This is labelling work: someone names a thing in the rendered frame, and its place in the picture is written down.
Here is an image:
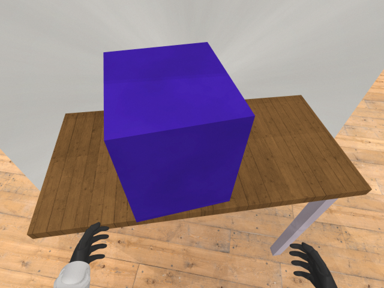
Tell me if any left robot hand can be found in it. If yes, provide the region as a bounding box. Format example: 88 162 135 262
70 222 109 264

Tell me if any left robot forearm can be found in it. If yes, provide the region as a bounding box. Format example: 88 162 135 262
53 261 91 288

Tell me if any table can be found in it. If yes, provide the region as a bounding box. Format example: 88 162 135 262
27 95 372 256

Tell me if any carton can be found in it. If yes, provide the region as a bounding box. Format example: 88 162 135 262
103 42 255 222

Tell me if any right robot hand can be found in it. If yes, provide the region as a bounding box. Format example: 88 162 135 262
289 242 338 288

